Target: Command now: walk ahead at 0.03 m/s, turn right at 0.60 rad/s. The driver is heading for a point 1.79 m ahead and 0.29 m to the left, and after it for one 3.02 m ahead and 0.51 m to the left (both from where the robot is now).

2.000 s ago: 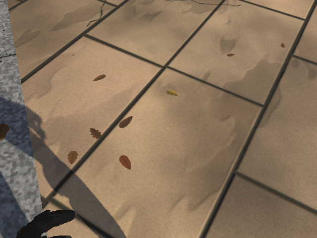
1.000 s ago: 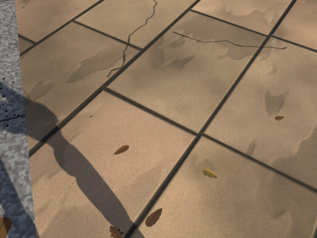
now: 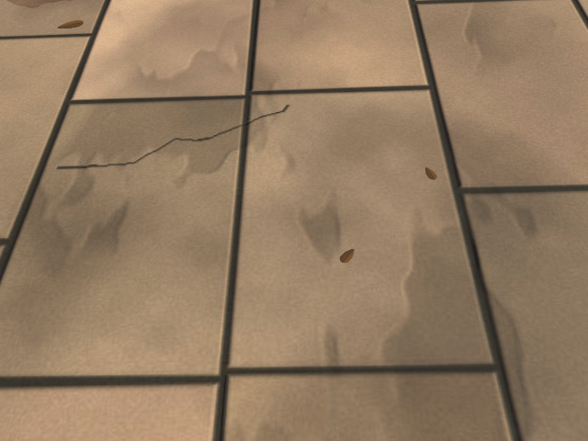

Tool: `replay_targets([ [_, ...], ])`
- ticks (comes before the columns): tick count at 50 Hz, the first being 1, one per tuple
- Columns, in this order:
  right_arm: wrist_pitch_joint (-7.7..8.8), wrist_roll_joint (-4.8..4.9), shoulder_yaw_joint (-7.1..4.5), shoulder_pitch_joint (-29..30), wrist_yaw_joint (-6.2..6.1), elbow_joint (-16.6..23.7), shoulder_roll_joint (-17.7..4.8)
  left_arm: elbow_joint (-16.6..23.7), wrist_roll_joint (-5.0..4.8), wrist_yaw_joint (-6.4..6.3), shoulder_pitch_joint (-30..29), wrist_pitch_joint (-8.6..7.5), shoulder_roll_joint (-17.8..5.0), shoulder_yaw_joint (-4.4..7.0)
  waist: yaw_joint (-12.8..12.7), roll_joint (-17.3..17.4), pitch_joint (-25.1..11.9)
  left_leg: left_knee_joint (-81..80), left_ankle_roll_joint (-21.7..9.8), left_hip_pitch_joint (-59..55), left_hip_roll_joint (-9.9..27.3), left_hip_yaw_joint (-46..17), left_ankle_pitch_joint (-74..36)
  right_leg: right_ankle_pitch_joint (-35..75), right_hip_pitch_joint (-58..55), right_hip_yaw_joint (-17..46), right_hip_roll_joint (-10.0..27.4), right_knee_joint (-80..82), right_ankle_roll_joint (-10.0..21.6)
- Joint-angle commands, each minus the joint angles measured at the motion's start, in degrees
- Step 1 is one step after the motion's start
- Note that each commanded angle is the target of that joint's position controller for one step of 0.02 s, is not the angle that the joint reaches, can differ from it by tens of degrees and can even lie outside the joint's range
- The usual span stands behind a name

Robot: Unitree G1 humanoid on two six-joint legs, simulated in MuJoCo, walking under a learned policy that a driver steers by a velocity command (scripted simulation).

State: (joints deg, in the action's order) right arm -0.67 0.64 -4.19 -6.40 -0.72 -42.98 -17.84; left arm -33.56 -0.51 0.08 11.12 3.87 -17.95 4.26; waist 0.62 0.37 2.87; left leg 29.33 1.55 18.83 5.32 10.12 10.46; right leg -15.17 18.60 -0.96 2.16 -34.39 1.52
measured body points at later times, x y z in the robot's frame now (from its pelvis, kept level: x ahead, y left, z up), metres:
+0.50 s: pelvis +0.02 +0.00 +0.01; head +0.03 +0.01 +0.45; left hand +0.22 +0.22 -0.09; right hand +0.11 -0.29 -0.10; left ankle +0.03 +0.13 -0.73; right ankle +0.01 -0.11 -0.73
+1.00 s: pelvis +0.03 +0.02 +0.01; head +0.03 +0.02 +0.46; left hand +0.18 +0.26 -0.11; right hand +0.11 -0.25 -0.11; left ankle +0.03 +0.13 -0.73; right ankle +0.01 -0.11 -0.73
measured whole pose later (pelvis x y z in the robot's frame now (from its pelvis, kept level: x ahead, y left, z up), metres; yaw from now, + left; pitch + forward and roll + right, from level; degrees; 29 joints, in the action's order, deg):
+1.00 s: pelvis +0.03 +0.02 +0.01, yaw -9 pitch -1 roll +0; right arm 1.2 -0.5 -0.7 -9.4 -0.1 -48.4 -13.5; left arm -42.5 0.8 -1.9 13.3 1.1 -13.1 2.8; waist 0.1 -0.1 1.9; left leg 30.1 -0.7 11.4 -0.7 0.1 17.3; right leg -15.5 13.3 6.7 -2.4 -30.3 -0.6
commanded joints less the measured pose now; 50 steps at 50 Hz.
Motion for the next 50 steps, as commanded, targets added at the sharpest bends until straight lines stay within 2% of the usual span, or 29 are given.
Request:
replay_targets([
  [1,0.26,-2.27,-0.57,0.27,0.19,4.98,-2.97,3.82,0.57,-1.36,5.8,-0.51,-16.09,4.65,-0.29,-19.69,-4.87,20.41,2.76,19.48,-3.64,0.01,24.38,21.74,-16.05,29.41,17.74,15.62,14.52],
  [2,0.67,-1.97,-1.61,6.24,-0.36,6.14,-5.87,4.21,2.42,-0.97,7.07,-1.89,-14.63,4.18,-4.96,-13.91,-6.83,32.09,2.33,20.83,-5.12,-10.39,27.05,21.41,-11.49,31.61,19.37,17.08,19.06],
  [3,0.6,-0.7,-2.02,5.47,-0.49,5.93,-6.46,3.88,2.64,-0.82,4.72,-3.07,-13.05,3.53,-2.88,-10.85,-6.39,35.5,1.34,21.19,-4.11,-12.7,22.16,19.53,-10.43,26.42,16.61,16.81,16.59],
  [4,0.43,-0.54,-2.33,3.3,-0.78,4.57,-6.57,4.17,1.56,-0.88,1.23,-3.65,-11.4,3.22,-0.93,-8.29,-5.95,35.19,0.97,21.05,-3.43,-13.37,17.08,17.5,-10.06,22.36,13.21,15.86,12.99],
  [5,0.34,-1.15,-2.56,2.56,-1.2,3.74,-6.87,4.53,0.62,-1.08,-0.81,-3.68,-9.69,2.65,-0.42,-7.69,-6.53,34.72,1.22,20.93,-3.16,-13.59,14.08,18.07,-10.39,20.67,11.71,15.11,11.0],
  [6,0.24,-1.48,-2.6,1.45,-1.22,3.13,-6.72,4.82,0.47,-1.36,-2.14,-3.58,-8.48,1.95,0.31,-7.97,-7.46,36.29,1.84,18.69,-3.62,-12.99,11.9,22.38,-9.44,18.63,10.64,14.5,10.66],
  [8,0.29,-0.88,-2.29,0.17,-0.82,2.6,-5.71,4.85,0.98,-1.65,-1.95,-3.5,-7.1,1.23,0.53,-7.68,-9.45,35.92,2.67,15.65,-4.28,-12.43,9.41,26.37,-9.79,16.66,9.57,13.85,10.92],
  [10,0.26,-0.47,-1.62,1.32,-0.63,2.83,-4.35,4.2,0.95,-1.8,-0.9,-3.48,-6.77,1.06,-0.41,-7.81,-9.2,29.16,3.07,14.94,-3.98,-12.42,8.25,25.54,-11.8,16.23,8.97,13.38,10.8],
  [12,0.25,-0.48,-1.0,2.62,-0.24,3.19,-3.42,3.69,0.99,-1.89,-0.37,-3.23,-7.11,1.13,-1.48,-8.63,-8.92,22.47,3.1,12.24,-3.69,-12.44,8.45,23.1,-12.24,16.84,8.96,12.91,10.88],
  [16,0.34,-0.07,-0.78,2.41,0.49,3.34,-4.05,2.86,1.28,-1.14,-0.63,-2.76,-7.5,1.02,-2.58,-9.46,-7.38,13.44,2.43,4.71,-3.99,-11.57,11.36,19.81,-8.66,19.47,9.47,12.46,12.04],
  [18,0.59,-0.02,-0.65,1.51,0.75,3.19,-3.81,2.23,0.94,-0.76,-1.42,-2.73,-6.67,0.59,-2.01,-8.96,-6.8,7.28,1.82,1.53,-4.21,-11.31,10.14,19.95,-8.11,20.7,9.04,11.43,11.66],
  [19,0.84,-0.15,-0.47,0.17,0.94,2.73,-3.14,1.95,0.58,-0.67,-2.43,-2.75,-5.9,0.24,-0.69,-8.24,-6.76,0.93,1.22,-1.73,-4.49,-10.78,5.85,19.82,-7.38,20.4,8.01,10.39,10.65],
  [20,1.19,-0.69,-0.2,-1.33,1.13,2.25,-2.65,1.43,0.28,-0.65,-2.4,-2.88,-4.98,-0.13,0.51,-7.11,-6.84,-7.15,0.28,-6.66,-4.31,-10.85,-2.8,18.09,-5.84,19.83,6.65,9.89,8.68],
  [21,1.46,-1.63,-0.27,-2.39,1.04,2.3,-4.24,0.89,0.89,-0.69,-0.66,-3.35,-3.67,-0.57,-0.09,-4.73,-8.23,-8.35,-1.13,-12.3,-0.87,-14.24,-10.4,13.04,-3.55,18.78,4.55,8.81,5.71],
  [22,1.48,-2.22,-1.11,-2.44,0.71,2.73,-8.73,0.67,2.07,-0.44,2.34,-3.97,-3.09,-0.67,-3.14,3.43,-9.17,-5.68,-4.18,-15.32,5.4,-19.19,-21.32,4.9,-0.43,14.03,-0.49,4.44,2.75],
  [23,1.4,-1.83,-0.63,0.16,0.81,1.89,-6.77,0.43,2.2,-0.42,2.93,-4.24,-2.05,-0.84,-4.72,9.65,-8.89,-6.36,-8.2,-9.36,6.7,-21.09,-13.96,-0.66,-3.21,9.09,-3.02,5.8,0.16],
  [24,1.61,-1.64,0.23,2.27,1.04,2.89,-3.6,-0.01,2.48,-0.58,0.52,-4.17,-3.67,-0.6,-3.22,8.24,-7.29,-7.58,-7.83,-6.38,4.72,-20.46,-6.16,1.08,-5.58,8.83,-2.39,6.39,-0.96],
  [25,1.83,-1.69,0.41,2.51,1.03,2.87,-3.16,0.0,2.13,-0.73,-1.56,-3.88,-4.42,-0.16,-2.12,6.82,-6.3,-7.42,-6.0,-6.06,2.74,-18.5,-2.39,2.87,-5.09,8.88,-2.65,6.03,-0.65],
  [26,2.19,-1.58,0.38,2.0,1.02,2.82,-3.96,0.08,1.88,-0.88,-2.63,-3.38,-4.24,-0.1,-1.45,6.02,-5.28,-6.96,-4.76,-5.58,1.56,-17.35,-1.22,5.21,-4.95,9.35,-2.52,5.96,-0.15],
  [28,2.82,-1.5,0.6,0.37,0.85,2.13,-3.93,0.02,1.78,-0.87,-2.1,-2.87,-3.27,-0.21,-1.19,4.71,-4.65,-6.57,-3.96,-5.05,0.79,-16.43,0.36,7.18,-5.52,10.26,-1.97,6.76,0.32],
  [35,2.38,-1.31,1.38,-0.95,0.3,1.53,-2.89,-2.17,1.53,-1.04,-0.27,-3.48,-1.91,-0.08,-0.29,-0.15,-4.07,-4.62,-3.76,-6.22,-0.9,-14.85,0.64,9.21,-4.99,10.82,-1.67,7.53,-0.12],
  [40,2.39,-1.23,1.77,-1.07,0.44,0.56,-2.31,-3.4,1.47,-1.52,0.85,-3.62,-1.81,0.08,-0.33,-1.07,-4.07,-4.4,-3.69,-6.13,-1.58,-14.35,0.2,10.63,-6.06,10.99,-1.4,7.58,-0.49],
  [50,2.61,-1.06,2.19,-1.93,0.5,-2.93,-1.92,-5.86,1.31,-2.4,2.04,-3.46,-1.46,0.17,-0.49,-0.37,-3.4,-5.35,-3.55,-5.38,-2.28,-14.0,0.23,12.25,-8.07,10.73,-1.3,7.68,-0.91],
])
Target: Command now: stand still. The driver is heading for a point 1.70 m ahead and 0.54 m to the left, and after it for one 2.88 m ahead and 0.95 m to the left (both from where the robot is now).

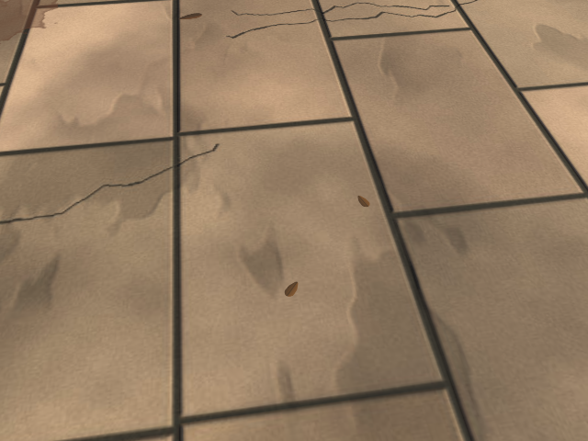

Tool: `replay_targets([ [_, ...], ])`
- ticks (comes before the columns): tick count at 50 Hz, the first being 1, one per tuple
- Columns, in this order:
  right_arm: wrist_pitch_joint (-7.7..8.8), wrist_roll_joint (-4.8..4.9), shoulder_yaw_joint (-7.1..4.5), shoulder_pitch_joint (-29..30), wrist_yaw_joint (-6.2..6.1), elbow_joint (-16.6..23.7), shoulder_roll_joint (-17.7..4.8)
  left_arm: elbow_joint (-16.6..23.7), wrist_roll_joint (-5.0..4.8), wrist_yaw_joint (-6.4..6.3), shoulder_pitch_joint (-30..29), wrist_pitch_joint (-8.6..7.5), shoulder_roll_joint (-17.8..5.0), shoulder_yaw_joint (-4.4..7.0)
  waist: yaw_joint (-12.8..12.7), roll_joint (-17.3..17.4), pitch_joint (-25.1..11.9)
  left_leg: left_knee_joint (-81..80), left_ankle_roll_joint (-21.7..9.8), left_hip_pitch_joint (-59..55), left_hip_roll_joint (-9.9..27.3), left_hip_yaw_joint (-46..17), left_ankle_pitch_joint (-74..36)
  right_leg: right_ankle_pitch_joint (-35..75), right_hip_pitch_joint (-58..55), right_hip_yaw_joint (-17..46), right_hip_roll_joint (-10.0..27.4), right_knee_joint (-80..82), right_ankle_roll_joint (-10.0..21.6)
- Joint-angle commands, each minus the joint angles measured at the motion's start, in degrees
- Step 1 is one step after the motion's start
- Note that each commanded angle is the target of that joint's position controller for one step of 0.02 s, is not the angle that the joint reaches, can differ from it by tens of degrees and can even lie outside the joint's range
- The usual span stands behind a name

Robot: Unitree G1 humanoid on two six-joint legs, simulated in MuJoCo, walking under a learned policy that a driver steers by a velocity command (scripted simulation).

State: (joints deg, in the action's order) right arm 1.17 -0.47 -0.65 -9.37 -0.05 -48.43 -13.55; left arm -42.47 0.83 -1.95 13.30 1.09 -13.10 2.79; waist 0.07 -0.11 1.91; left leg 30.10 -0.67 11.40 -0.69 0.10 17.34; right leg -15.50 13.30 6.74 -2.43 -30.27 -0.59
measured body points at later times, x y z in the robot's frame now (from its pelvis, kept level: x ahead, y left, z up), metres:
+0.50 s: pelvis +0.00 +0.01 +0.00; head +0.01 +0.02 +0.45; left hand +0.07 +0.27 -0.13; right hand +0.07 -0.24 -0.14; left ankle -0.01 +0.11 -0.73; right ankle +0.01 -0.13 -0.73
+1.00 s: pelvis +0.00 +0.02 +0.01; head +0.01 +0.03 +0.46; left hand +0.03 +0.28 -0.15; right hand +0.04 -0.23 -0.14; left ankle -0.01 +0.11 -0.73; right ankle +0.01 -0.13 -0.73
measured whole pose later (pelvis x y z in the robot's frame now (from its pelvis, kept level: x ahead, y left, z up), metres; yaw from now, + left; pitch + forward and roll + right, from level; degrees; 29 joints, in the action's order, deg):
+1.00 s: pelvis +0.00 +0.02 +0.01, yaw +1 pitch -1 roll +0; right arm 1.0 -0.1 0.0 -13.9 -1.1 -60.2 -12.8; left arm -62.6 0.0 -3.2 12.8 0.5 -12.2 1.8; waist 0.6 -0.2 2.2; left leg 25.7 -2.7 9.3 -2.6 0.3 15.1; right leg -13.4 10.6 7.0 -0.2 -25.2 -2.6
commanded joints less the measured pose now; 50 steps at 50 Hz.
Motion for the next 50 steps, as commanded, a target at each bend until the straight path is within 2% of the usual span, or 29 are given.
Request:
replay_targets([
  [1,0.8,0.07,-1.33,0.93,-0.2,2.1,-6.22,2.74,-0.04,-0.43,-0.08,-0.66,-6.24,1.65,0.06,0.16,-2.34,-6.25,-1.33,2.1,3.7,-3.99,-6.61,12.66,-2.92,2.96,3.28,3.61,1.15],
  [10,0.9,0.19,-1.16,-0.17,-0.42,-1.89,-6.5,-1.1,-0.23,-0.85,0.26,-0.56,-5.86,1.74,0.25,0.2,-1.51,-7.66,-1.59,2.0,3.49,-4.15,-6.37,13.16,-3.93,2.38,3.11,4.46,0.62],
  [25,0.61,0.32,-0.81,-2.08,-0.86,-7.27,-6.61,-9.96,-0.57,-1.26,0.5,-0.78,-5.78,1.44,0.63,0.23,-0.46,-9.56,-2.26,0.54,3.1,-4.25,-7.35,12.47,-3.95,1.17,2.91,6.33,-0.1],
  [37,0.33,0.38,-0.57,-4.32,-1.13,-9.37,-6.22,-15.7,-0.72,-1.35,0.82,-0.94,-5.45,0.65,0.63,0.29,0.08,-10.1,-2.54,-0.21,2.78,-4.2,-8.52,11.57,-3.21,0.39,2.89,7.2,-0.3],
  [50,0.18,0.43,-0.38,-6.94,-1.23,-10.39,-5.39,-19.28,-0.83,-1.4,1.48,-0.99,-4.9,-0.18,0.51,0.29,0.56,-10.31,-2.67,-0.51,2.53,-4.2,-9.23,10.75,-2.44,-0.14,2.93,7.6,-0.41],
])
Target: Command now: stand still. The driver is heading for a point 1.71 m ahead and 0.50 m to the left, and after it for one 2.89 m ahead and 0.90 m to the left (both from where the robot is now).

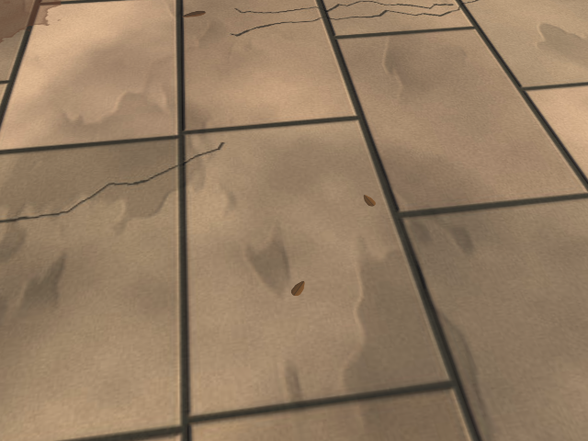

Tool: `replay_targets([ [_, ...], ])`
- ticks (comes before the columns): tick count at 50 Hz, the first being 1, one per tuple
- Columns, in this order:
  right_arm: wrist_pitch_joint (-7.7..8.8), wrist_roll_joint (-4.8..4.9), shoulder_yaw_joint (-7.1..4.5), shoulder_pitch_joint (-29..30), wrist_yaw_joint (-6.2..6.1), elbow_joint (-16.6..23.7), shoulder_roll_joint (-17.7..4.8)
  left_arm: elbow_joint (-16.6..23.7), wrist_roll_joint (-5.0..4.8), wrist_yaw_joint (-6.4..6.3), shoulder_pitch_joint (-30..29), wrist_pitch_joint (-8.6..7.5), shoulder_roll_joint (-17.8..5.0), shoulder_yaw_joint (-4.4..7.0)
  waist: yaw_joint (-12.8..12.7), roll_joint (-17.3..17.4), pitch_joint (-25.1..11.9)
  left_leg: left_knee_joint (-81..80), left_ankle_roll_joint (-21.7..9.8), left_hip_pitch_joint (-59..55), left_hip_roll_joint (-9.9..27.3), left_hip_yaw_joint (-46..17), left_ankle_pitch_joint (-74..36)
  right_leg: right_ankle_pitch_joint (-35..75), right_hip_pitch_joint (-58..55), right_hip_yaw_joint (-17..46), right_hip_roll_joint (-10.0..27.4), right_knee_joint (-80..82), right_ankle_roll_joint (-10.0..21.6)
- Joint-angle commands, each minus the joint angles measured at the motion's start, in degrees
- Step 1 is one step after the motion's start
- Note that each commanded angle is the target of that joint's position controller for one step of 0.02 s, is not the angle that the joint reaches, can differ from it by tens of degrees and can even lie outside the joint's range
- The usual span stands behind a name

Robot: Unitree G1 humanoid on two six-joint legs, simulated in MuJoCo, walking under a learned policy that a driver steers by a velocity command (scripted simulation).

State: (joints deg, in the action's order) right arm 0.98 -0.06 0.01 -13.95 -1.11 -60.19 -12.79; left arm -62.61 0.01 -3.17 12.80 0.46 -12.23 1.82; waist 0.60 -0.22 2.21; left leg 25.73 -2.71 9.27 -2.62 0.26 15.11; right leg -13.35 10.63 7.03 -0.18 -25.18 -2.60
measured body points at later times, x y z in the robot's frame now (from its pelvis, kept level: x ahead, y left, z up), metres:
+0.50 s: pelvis +0.05 -0.04 +0.00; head +0.05 -0.05 +0.45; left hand +0.12 +0.23 -0.13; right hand +0.02 -0.30 -0.15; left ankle -0.01 +0.09 -0.74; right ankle +0.07 -0.16 -0.73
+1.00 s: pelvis +0.28 -0.05 -0.02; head +0.32 -0.06 +0.43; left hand +0.17 +0.19 -0.15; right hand +0.52 -0.27 -0.11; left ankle +0.46 +0.06 -0.72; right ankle +0.09 -0.16 -0.74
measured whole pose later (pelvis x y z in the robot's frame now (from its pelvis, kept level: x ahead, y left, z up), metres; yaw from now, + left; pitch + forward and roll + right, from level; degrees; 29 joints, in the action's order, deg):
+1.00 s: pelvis +0.28 -0.05 -0.02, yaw +0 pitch +2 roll -1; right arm 5.5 1.5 -1.3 2.3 2.8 -46.2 -13.3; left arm -62.1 -0.5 -1.0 27.9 -4.3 -12.7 1.8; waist -5.0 1.4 2.0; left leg 30.0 -4.1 33.9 1.8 2.4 -0.1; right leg -22.3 -11.0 -1.6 -1.3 -9.0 0.8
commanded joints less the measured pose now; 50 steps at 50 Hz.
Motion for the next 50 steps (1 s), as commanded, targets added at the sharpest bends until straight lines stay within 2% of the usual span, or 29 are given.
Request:
replay_targets([
  [1,0.36,0.02,-1.03,-2.56,-0.17,1.32,-6.08,0.67,-0.02,-0.18,2.04,-0.35,-5.73,0.74,-0.03,0.4,0.29,-5.94,-0.64,1.62,4.45,-4.36,-7.03,8.56,0.29,-0.46,0.68,2.53,1.59],
  [10,0.33,0.05,-0.99,-4.13,-0.22,0.99,-5.48,-0.5,-0.07,-0.23,2.76,-0.38,-5.38,0.36,-0.1,0.38,0.57,-5.97,-0.68,1.54,4.35,-4.35,-7.29,8.18,0.77,-0.67,0.72,2.61,1.54],
  [11,0.28,-0.02,-0.91,-5.07,-0.31,0.48,-5.07,-1.02,-0.05,-0.26,3.73,-0.31,-4.53,0.13,-0.1,0.86,-0.77,-6.98,-0.8,1.03,4.15,-4.43,-0.81,4.1,0.27,-1.67,-0.05,2.22,1.57],
  [12,0.13,0.24,-1.23,-5.44,-0.52,0.33,-5.92,-1.06,-0.2,-0.35,3.6,-0.26,-4.15,0.04,0.21,1.92,-0.01,-8.43,-1.57,1.57,4.29,-5.49,9.29,-1.8,1.69,-3.35,-1.48,0.19,1.77],
  [13,-0.01,0.74,-2.02,-5.87,-0.79,0.49,-8.32,-0.57,-0.42,-0.37,2.86,-0.44,-4.32,0.09,0.78,4.55,1.29,-10.51,-3.53,2.06,6.13,-8.89,19.93,-8.98,5.04,-5.72,-3.28,-4.22,2.05],
  [14,0.03,1.12,-2.7,-7.72,-0.98,0.43,-10.32,0.54,-0.45,-0.24,1.21,-0.99,-4.33,-0.01,1.75,7.39,2.89,-13.97,-6.54,2.1,11.02,-15.89,29.32,-12.41,9.71,-6.94,-3.33,-9.36,2.45],
  [15,0.28,1.19,-3.39,-8.25,-1.16,0.79,-11.96,1.75,-0.65,0.14,-0.32,-1.9,-4.97,0.03,2.18,9.5,4.86,-17.82,-9.7,2.33,16.98,-23.12,33.61,-12.18,14.25,-7.26,-1.5,-15.55,3.06],
  [16,0.83,0.94,-3.83,-8.72,-1.24,1.01,-12.43,2.79,-0.91,0.63,-2.24,-2.86,-5.19,0.08,2.71,9.58,7.25,-20.29,-12.17,3.46,20.96,-28.19,32.6,-12.46,17.77,-6.12,0.95,-21.61,3.51],
  [17,1.48,0.49,-3.83,-9.05,-1.15,1.35,-11.62,3.33,-1.21,1.11,-3.12,-3.62,-5.61,0.4,2.71,8.26,8.3,-21.08,-13.3,1.58,22.71,-30.14,29.06,-14.85,22.43,-4.9,2.8,-27.26,3.9],
  [19,2.33,1.02,-3.57,-7.99,-0.74,2.45,-9.68,3.48,-1.68,2.02,-2.31,-4.95,-5.46,0.75,1.31,5.22,7.54,-20.2,-11.66,-2.98,21.6,-26.34,21.56,-14.09,26.77,-4.37,5.37,-27.64,4.87],
  [20,2.46,1.5,-3.6,-7.33,-0.63,3.01,-9.57,3.8,-1.82,2.31,-2.92,-5.58,-5.21,0.79,1.15,4.88,6.69,-19.71,-9.98,-3.36,19.76,-22.32,17.38,-12.51,24.91,-5.21,5.62,-22.79,5.06],
  [22,2.23,1.79,-3.81,-7.06,-0.45,3.5,-10.44,3.89,-1.78,2.76,-3.28,-6.39,-4.22,0.75,0.8,5.81,4.26,-17.79,-8.19,-0.38,15.48,-14.74,11.08,-8.74,15.96,-8.56,3.53,-13.84,4.58],
  [24,1.67,2.35,-4.06,-6.42,-0.26,3.89,-11.61,2.21,-1.85,3.17,1.26,-6.45,-3.88,1.01,-1.85,6.05,2.5,-14.23,-7.73,6.59,13.1,-10.56,11.36,-0.41,3.19,-12.41,0.35,-5.34,3.87],
  [25,1.54,2.39,-3.96,-6.53,-0.16,4.18,-11.45,0.56,-1.81,3.11,5.14,-6.14,-4.37,1.44,-3.25,5.26,1.57,-11.58,-7.35,10.49,12.09,-9.91,11.97,1.62,-3.43,-13.39,-1.33,-3.98,3.45],
  [26,1.69,2.23,-3.52,-5.95,-0.03,4.6,-10.29,-0.85,-1.84,2.89,9.54,-5.79,-5.08,1.94,-5.39,3.96,0.7,-7.38,-6.3,13.78,10.75,-8.77,11.02,0.76,-9.05,-12.76,-1.61,-2.6,3.79],
  [27,2.19,1.63,-2.45,-4.18,0.39,5.59,-7.01,-1.46,-1.75,2.5,14.78,-5.78,-7.79,2.76,-7.99,-2.52,-0.21,6.56,-3.34,19.06,6.87,-3.76,6.45,-4.47,-14.93,-2.34,5.46,3.0,6.18],
  [28,3.2,0.75,-1.37,-3.39,0.5,7.99,-2.66,-1.48,-1.28,2.39,20.93,-5.83,-14.28,3.88,-8.53,-16.77,-3.5,27.86,0.17,30.0,1.21,2.99,12.13,-14.9,-21.39,21.19,19.05,12.15,12.62],
  [29,4.1,2.08,-1.84,-3.41,0.4,9.1,-4.01,-2.06,0.04,3.26,21.06,-6.87,-14.32,3.42,-7.28,-15.03,-3.19,40.48,-0.77,35.57,0.67,-3.94,16.59,-26.83,-18.59,37.0,24.5,17.38,18.46],
  [30,4.84,3.28,-2.35,-2.34,0.69,9.7,-6.7,-0.01,-0.3,3.66,14.64,-7.73,-11.3,2.36,-4.75,-8.58,2.4,45.26,-2.19,40.61,4.74,-6.31,11.32,-28.75,-15.28,32.29,23.67,17.4,17.53],
  [31,5.34,3.11,-2.68,-2.08,1.08,9.44,-7.87,1.55,-0.55,4.12,10.17,-8.1,-8.5,1.47,-3.26,-6.56,4.21,44.85,-2.87,40.27,6.92,-5.86,5.12,-22.47,-12.78,23.98,20.11,17.45,15.0],
  [32,5.82,1.94,-3.0,-1.9,1.21,8.88,-8.07,2.81,-0.34,4.63,7.71,-8.02,-7.75,1.02,-2.35,-3.94,3.58,41.32,-3.01,37.13,8.5,-5.7,0.66,-10.58,-10.94,16.3,16.85,16.63,12.49],
  [33,5.58,1.63,-3.49,-1.39,1.17,9.26,-8.18,3.0,-0.18,4.68,6.99,-7.69,-7.55,0.84,-1.37,-5.18,3.5,38.28,-2.28,36.04,9.47,-4.38,-2.38,-6.95,-9.76,12.9,15.44,17.91,12.09],
  [35,4.85,1.5,-3.62,0.03,1.54,9.22,-7.39,2.51,0.26,4.2,9.3,-7.29,-6.14,0.32,-1.75,-5.01,3.22,35.16,-0.72,33.43,9.9,-2.66,-6.4,3.46,-8.38,6.53,12.67,18.8,11.73],
  [38,4.13,0.94,-3.25,5.16,1.63,11.26,-5.42,2.2,0.13,3.1,12.38,-6.76,-7.66,0.51,-2.59,-3.3,3.77,27.4,1.47,35.53,9.55,-0.88,-10.66,14.86,-9.41,1.43,11.59,18.91,12.59],
  [42,4.47,1.38,-2.35,15.22,2.23,14.82,-3.79,2.63,-0.03,2.22,14.37,-6.28,-8.6,0.63,-4.87,-3.84,5.0,12.52,2.07,30.81,7.31,1.71,-18.36,16.21,-7.44,-2.48,10.41,20.79,12.26],
  [45,4.73,1.68,-2.06,19.8,3.1,16.7,-3.89,1.86,-0.67,2.07,16.95,-5.9,-8.59,0.87,-5.39,-3.75,6.51,7.08,0.87,29.87,6.27,1.75,-19.39,17.62,-10.91,-3.2,12.23,20.24,12.47],
  [48,5.31,1.72,-2.43,20.51,4.06,17.95,-5.33,2.0,-0.87,1.84,16.2,-5.18,-9.55,1.56,-3.23,-4.17,5.32,3.98,-1.5,27.75,5.34,1.36,-15.96,26.76,-16.97,-3.98,14.56,16.03,11.49],
  [49,5.41,1.66,-2.99,18.29,4.14,17.63,-6.57,2.45,-0.67,1.79,15.19,-4.91,-10.35,1.87,-1.46,-5.15,3.07,3.92,-2.41,23.66,3.97,2.12,-14.07,35.96,-18.36,-4.32,14.82,12.77,10.88],
  [50,5.34,1.7,-3.83,13.68,4.04,16.48,-8.28,2.92,-0.29,1.73,14.0,-4.49,-11.44,2.27,1.22,-6.83,-0.95,4.87,-3.52,17.56,1.93,3.72,-12.19,47.11,-19.81,-5.57,14.6,7.28,10.22],
])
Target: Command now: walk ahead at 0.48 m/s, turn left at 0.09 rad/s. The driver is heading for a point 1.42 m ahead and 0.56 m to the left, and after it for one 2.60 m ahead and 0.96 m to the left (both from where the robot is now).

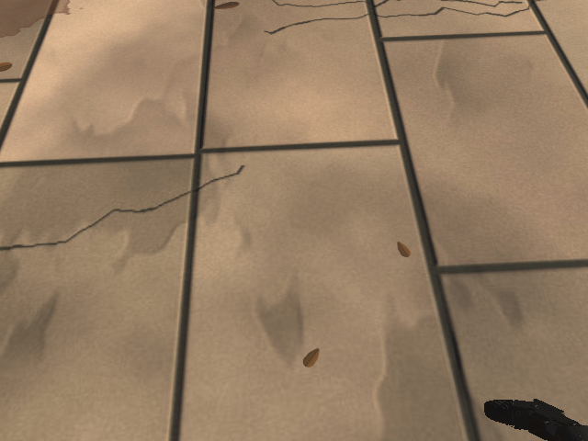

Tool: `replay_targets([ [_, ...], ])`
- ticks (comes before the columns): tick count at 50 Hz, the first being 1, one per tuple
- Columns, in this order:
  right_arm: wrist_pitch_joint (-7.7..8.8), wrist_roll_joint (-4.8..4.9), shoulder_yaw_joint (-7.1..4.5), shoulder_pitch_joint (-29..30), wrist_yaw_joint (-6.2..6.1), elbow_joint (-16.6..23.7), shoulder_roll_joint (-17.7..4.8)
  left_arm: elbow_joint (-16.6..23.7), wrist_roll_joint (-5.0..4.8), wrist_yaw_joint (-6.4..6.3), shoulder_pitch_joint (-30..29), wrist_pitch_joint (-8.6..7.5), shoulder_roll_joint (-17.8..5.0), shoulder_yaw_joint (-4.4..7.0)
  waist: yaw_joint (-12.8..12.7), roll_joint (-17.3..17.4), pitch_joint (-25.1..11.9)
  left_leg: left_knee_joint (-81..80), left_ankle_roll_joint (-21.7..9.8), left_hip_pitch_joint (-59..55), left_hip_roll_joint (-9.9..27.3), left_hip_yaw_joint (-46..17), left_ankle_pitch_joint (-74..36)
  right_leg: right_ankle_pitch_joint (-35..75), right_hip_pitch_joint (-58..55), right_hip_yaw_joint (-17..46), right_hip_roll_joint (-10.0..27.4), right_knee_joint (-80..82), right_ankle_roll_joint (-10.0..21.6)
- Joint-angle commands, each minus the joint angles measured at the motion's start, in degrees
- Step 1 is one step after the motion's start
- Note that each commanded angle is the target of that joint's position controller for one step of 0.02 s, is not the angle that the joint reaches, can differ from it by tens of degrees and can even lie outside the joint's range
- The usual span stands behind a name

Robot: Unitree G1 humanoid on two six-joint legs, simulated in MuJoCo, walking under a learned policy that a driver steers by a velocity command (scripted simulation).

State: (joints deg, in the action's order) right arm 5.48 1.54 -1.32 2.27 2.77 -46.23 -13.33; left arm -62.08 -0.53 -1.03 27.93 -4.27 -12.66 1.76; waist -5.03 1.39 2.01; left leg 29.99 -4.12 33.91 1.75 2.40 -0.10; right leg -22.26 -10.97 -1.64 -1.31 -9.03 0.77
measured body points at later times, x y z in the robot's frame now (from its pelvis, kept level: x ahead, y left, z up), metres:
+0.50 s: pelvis +0.30 +0.01 +0.01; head +0.33 +0.02 +0.46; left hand +0.49 +0.28 -0.07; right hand +0.34 -0.27 -0.12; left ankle +0.18 +0.11 -0.72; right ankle +0.48 -0.09 -0.71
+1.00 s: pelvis +0.55 +0.08 +0.01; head +0.58 +0.11 +0.45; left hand +0.40 +0.34 -0.12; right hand +0.86 +0.00 -0.07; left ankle +0.62 +0.26 -0.70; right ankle +0.47 -0.09 -0.72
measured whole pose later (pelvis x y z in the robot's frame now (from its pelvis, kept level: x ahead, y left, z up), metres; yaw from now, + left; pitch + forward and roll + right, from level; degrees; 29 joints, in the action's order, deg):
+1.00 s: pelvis +0.55 +0.08 +0.01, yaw +31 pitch +2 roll -2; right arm 1.5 1.4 -3.4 -3.6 3.2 -36.9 -14.9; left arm -51.1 -1.0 -0.4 18.6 -4.3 -17.2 4.6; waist -5.3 1.7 2.7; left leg 37.5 -3.8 35.2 4.1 1.8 4.8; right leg -20.9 -5.3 -14.6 1.1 -14.6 -2.3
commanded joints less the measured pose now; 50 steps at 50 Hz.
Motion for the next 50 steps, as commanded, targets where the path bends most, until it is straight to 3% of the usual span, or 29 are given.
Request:
replay_targets([
  [1,0.58,0.25,-3.84,-11.62,-0.1,-0.29,-9.99,2.94,0.73,-0.44,-2.26,0.84,-10.79,2.31,11.36,-8.61,-6.51,0.5,-3.74,-18.38,-4.61,3.2,3.01,63.08,3.31,0.65,13.63,-19.77,5.48],
  [2,0.08,0.12,-4.92,-21.43,-0.54,-2.94,-12.41,4.03,1.26,-0.42,-2.5,0.93,-9.97,1.83,15.27,-6.96,-12.93,2.21,-6.35,-35.39,-0.08,-2.46,2.84,54.76,14.06,-0.49,11.68,-34.04,3.74],
  [3,-0.28,-1.15,-6.34,-29.17,-0.67,-4.71,-18.06,5.12,1.54,0.72,5.03,-0.35,-2.32,-0.38,12.29,8.05,-23.16,-1.06,-17.35,-59.23,15.35,-31.63,15.08,25.77,38.51,-0.87,1.75,-58.79,-0.28],
  [4,-0.56,-0.96,-5.09,-28.37,-0.59,-5.13,-14.34,4.37,0.7,1.45,3.62,-2.63,-2.65,-0.61,12.04,11.29,-26.26,-12.97,-19.18,-61.41,19.2,-49.63,20.8,-7.84,47.63,6.79,-2.22,-68.78,0.05],
  [5,-0.26,-0.61,-4.18,-22.83,-0.61,-4.33,-11.0,7.09,-1.23,1.8,-3.36,-4.16,-7.63,0.72,11.39,9.19,-15.48,-14.25,-15.35,-53.81,16.61,-42.44,21.64,-5.84,53.89,8.61,1.48,-72.3,1.63],
  [6,0.06,-0.72,-3.64,-17.22,-0.61,-2.75,-9.27,8.92,-1.73,1.52,-8.41,-5.02,-9.04,0.88,9.76,3.26,-9.3,-15.53,-13.4,-43.78,14.57,-34.14,16.2,-0.43,53.44,7.61,4.36,-69.72,2.36],
  [7,0.29,-1.22,-3.06,-13.72,-0.31,-1.95,-7.64,9.48,-0.96,0.89,-10.99,-5.1,-9.39,1.44,7.63,-1.87,-5.01,-17.24,-12.09,-34.18,12.14,-27.8,9.13,3.37,50.5,6.5,6.31,-65.34,2.43],
  [8,0.56,-1.82,-2.8,-12.23,-0.27,-1.51,-7.13,9.83,-0.31,0.5,-9.83,-4.64,-8.98,1.81,5.11,-0.63,-4.05,-18.39,-11.98,-28.17,10.74,-24.27,4.11,5.3,46.23,6.89,8.03,-61.91,2.09],
  [10,0.45,-1.41,-2.79,-12.26,-0.46,-1.42,-7.08,10.71,0.39,0.2,-8.76,-3.41,-6.96,1.83,3.0,0.58,-3.03,-20.68,-12.36,-22.36,8.79,-20.83,2.19,5.38,42.71,6.65,8.93,-56.58,0.85],
  [11,0.39,-1.27,-2.79,-13.1,-0.85,-1.63,-7.15,11.24,0.66,-0.1,-9.92,-2.72,-6.59,1.94,2.8,0.1,-2.11,-21.69,-11.89,-19.99,7.43,-18.84,3.22,6.81,42.58,5.87,8.93,-54.53,0.32],
  [12,0.46,-1.11,-3.39,-14.12,-1.41,-1.68,-9.65,12.61,0.9,-0.3,-11.72,-2.34,-6.35,1.79,2.86,2.01,-0.74,-22.56,-13.04,-17.67,8.16,-18.42,2.66,8.59,43.49,5.37,8.78,-50.33,-1.01],
  [13,0.45,-0.91,-3.65,-15.52,-1.95,-1.79,-10.24,13.87,1.14,-0.46,-14.86,-2.17,-6.91,1.81,3.77,1.49,0.74,-23.14,-12.93,-16.63,7.66,-17.62,2.9,11.6,44.6,5.11,8.67,-45.7,-2.11],
  [17,-0.28,-0.44,-4.17,-20.41,-3.26,-2.31,-11.32,17.66,0.83,0.26,-26.29,-2.78,-5.9,1.31,7.5,1.9,1.17,-21.52,-8.87,-15.49,4.15,-14.43,4.88,27.28,40.31,3.92,4.49,-26.1,-3.05],
  [21,-0.99,0.4,-4.26,-24.3,-3.64,-3.19,-10.82,20.23,-0.13,1.04,-30.88,-3.15,-7.49,1.5,8.83,2.74,-0.01,-17.22,-7.41,-21.7,6.31,-18.91,8.35,28.25,37.86,5.9,3.0,-19.28,-3.02],
  [24,-1.75,0.02,-4.75,-23.62,-4.1,-2.37,-11.45,20.71,-0.33,1.48,-29.1,-3.97,-10.19,2.37,6.67,4.35,-1.06,-11.25,-6.11,-26.29,8.1,-23.23,6.97,21.01,34.0,6.42,2.9,-16.54,-1.49],
  [25,-1.96,-0.15,-4.53,-23.11,-4.09,-1.83,-10.57,19.77,-0.24,1.37,-24.94,-4.23,-11.1,2.95,4.46,4.6,-2.78,-7.46,-5.14,-26.05,6.64,-23.31,4.8,19.13,28.44,5.62,2.82,-14.85,-0.25],
  [26,-1.92,-0.55,-3.68,-22.6,-3.83,-0.83,-8.24,18.58,0.45,1.06,-17.76,-4.56,-13.21,3.87,1.08,3.14,-8.45,2.35,-3.55,-23.2,3.16,-21.24,3.81,17.63,17.22,7.76,6.02,-15.16,2.29],
  [27,-1.84,-1.88,-2.42,-23.71,-3.68,0.71,-4.43,17.64,0.7,0.61,-8.15,-4.28,-17.0,4.78,-1.74,-5.37,-17.67,19.97,-1.21,-14.95,-1.84,-14.71,16.29,15.11,2.16,18.13,16.81,-16.24,5.36],
  [28,-1.07,0.57,-1.71,-30.95,-3.43,2.81,-2.21,15.72,1.04,1.08,-5.93,-3.29,-19.94,5.59,2.87,-26.07,-21.61,36.48,0.88,5.49,-6.78,-9.7,34.91,1.26,-11.07,45.43,27.64,-9.3,13.83],
  [29,-1.15,1.53,-3.03,-29.94,-3.76,1.0,-9.2,17.84,0.81,1.46,-9.36,-3.25,-12.8,3.95,1.8,-15.19,-15.87,43.31,1.24,10.55,-2.13,-13.11,31.97,-5.24,-6.28,43.91,25.73,-7.35,12.06],
  [30,-1.53,1.26,-3.78,-24.4,-3.77,1.76,-11.42,18.61,0.62,1.41,-11.94,-3.08,-9.54,3.09,0.98,-9.1,-9.7,43.9,1.4,11.14,-0.22,-11.91,26.45,-0.6,0.2,32.74,23.07,-7.5,9.37],
  [31,-1.9,0.68,-3.79,-22.4,-3.87,2.12,-10.23,18.78,0.97,1.61,-14.82,-2.96,-8.99,2.74,2.31,-4.6,-6.31,42.26,2.15,8.46,1.87,-10.85,22.17,7.97,7.03,25.51,20.31,-6.29,8.41],
  [32,-2.12,-0.07,-4.05,-20.78,-3.8,2.74,-9.48,18.47,1.12,1.62,-16.43,-2.77,-7.91,2.48,3.16,-4.54,-3.73,39.31,2.39,7.52,3.26,-10.74,19.53,12.69,11.11,20.8,18.29,-4.88,8.2],
  [33,-2.48,0.11,-4.09,-20.95,-3.35,3.29,-8.23,18.03,1.5,1.54,-16.86,-2.79,-8.27,2.54,4.22,-6.92,-2.78,37.86,2.68,4.98,4.75,-10.21,17.97,15.55,14.33,16.93,17.28,-3.46,8.06],
  [36,-3.44,0.34,-3.79,-19.04,-2.77,5.14,-5.97,16.81,1.04,1.46,-16.16,-3.26,-9.13,3.22,4.49,-6.36,-1.89,34.56,3.43,5.77,5.69,-8.42,14.87,22.02,15.77,9.81,16.4,-0.51,9.43],
  [43,-2.97,-0.09,-2.87,-8.66,-0.84,10.03,-4.36,15.35,0.54,0.65,-14.03,-2.27,-12.2,4.28,1.75,-4.46,0.7,14.68,3.11,5.77,4.86,-4.37,-0.63,28.62,13.22,-2.89,15.55,0.88,8.49],
  [47,-3.06,0.0,-2.71,-2.59,0.41,13.41,-4.57,14.1,-0.44,0.48,-10.88,-1.03,-13.87,4.79,0.42,-4.42,2.7,8.51,1.3,5.72,3.51,-1.15,1.66,31.71,7.94,-6.19,17.49,-1.2,7.29],
  [48,-3.14,0.0,-2.89,-2.11,0.68,14.07,-5.04,13.96,-0.69,0.42,-10.72,-0.61,-14.37,4.95,0.87,-4.75,2.67,7.55,0.44,4.93,2.78,-0.26,3.92,35.32,6.57,-7.03,17.95,-2.79,6.76],
  [50,-3.48,-0.19,-3.85,-4.31,0.86,14.51,-6.94,14.27,-1.03,0.09,-11.24,0.13,-16.14,5.44,3.44,-6.7,0.01,6.81,-1.86,-1.45,-0.73,2.87,9.58,52.98,5.08,-9.14,17.98,-9.77,5.63],
])
Next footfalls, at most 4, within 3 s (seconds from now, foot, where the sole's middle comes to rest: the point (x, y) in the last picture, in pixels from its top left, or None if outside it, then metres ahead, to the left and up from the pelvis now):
0.04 left None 0.22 0.11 -0.76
0.52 right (371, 416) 0.51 -0.08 -0.76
1.06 left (224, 341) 0.66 0.27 -0.76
1.56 right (233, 227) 1.01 0.31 -0.76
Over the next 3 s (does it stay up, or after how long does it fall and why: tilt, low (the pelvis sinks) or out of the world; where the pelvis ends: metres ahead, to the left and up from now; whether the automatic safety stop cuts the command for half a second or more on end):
stays up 1.36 0.64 0.01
